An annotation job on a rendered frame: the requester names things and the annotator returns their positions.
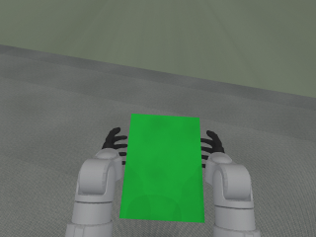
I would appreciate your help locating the right robot hand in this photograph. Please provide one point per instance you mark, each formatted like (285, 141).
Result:
(215, 143)

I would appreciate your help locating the left robot forearm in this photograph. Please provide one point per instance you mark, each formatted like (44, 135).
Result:
(94, 195)

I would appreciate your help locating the right robot forearm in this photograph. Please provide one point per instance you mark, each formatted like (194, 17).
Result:
(232, 197)

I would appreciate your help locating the carton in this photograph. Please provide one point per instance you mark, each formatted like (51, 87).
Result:
(163, 170)

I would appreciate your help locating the left robot hand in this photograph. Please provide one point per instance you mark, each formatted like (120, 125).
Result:
(111, 139)

